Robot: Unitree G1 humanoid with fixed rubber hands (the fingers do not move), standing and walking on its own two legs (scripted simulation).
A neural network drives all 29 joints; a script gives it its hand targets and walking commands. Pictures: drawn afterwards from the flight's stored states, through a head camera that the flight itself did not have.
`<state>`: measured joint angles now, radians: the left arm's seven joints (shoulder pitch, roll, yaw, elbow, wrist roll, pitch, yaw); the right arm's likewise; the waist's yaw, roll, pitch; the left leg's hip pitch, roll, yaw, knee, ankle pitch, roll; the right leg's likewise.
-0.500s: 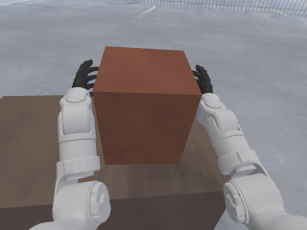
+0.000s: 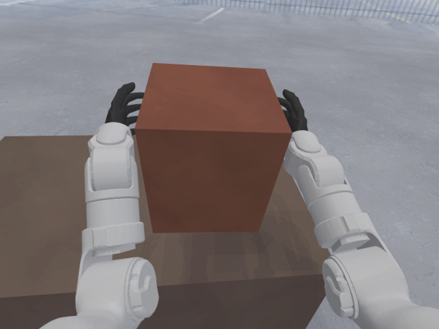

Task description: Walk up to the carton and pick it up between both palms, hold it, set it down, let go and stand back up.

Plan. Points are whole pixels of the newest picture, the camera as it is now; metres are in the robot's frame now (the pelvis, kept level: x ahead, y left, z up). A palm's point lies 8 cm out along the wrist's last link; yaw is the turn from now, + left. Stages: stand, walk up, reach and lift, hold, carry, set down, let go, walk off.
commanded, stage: set down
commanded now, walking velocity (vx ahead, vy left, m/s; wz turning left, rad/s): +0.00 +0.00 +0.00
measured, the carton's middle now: (208, 151) +0.39 +0.00 +0.18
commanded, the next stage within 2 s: none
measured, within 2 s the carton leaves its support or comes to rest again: neither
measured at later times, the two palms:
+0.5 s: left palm (120, 145) +0.38 +0.16 +0.21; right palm (284, 154) +0.37 -0.14 +0.19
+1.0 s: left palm (131, 156) +0.39 +0.15 +0.18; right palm (286, 164) +0.37 -0.15 +0.16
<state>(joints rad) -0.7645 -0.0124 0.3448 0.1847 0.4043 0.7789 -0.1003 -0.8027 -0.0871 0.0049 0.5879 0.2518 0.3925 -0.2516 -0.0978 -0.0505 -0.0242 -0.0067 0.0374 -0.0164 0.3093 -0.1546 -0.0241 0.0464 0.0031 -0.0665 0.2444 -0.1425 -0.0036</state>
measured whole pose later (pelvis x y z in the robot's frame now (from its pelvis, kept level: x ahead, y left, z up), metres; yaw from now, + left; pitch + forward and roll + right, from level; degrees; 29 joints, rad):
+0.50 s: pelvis +0.01 +0.01 +0.00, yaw +0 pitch -12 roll -1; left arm -0.67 -0.08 0.33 0.13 0.47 0.55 -0.14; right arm -0.63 0.00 -0.10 0.59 0.04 -0.02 -0.19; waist -0.06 -0.10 0.13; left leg 0.09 0.02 -0.01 0.29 -0.17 -0.01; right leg 0.15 -0.01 -0.06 0.23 -0.16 0.01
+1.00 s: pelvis +0.01 +0.01 +0.00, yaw +0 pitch -10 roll -1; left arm -0.64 -0.08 0.34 0.24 0.43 0.47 -0.12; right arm -0.61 0.01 -0.12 0.65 0.01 -0.06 -0.19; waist -0.08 -0.09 0.12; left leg 0.06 0.02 -0.01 0.28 -0.17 -0.01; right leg 0.12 -0.01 -0.06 0.22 -0.15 0.01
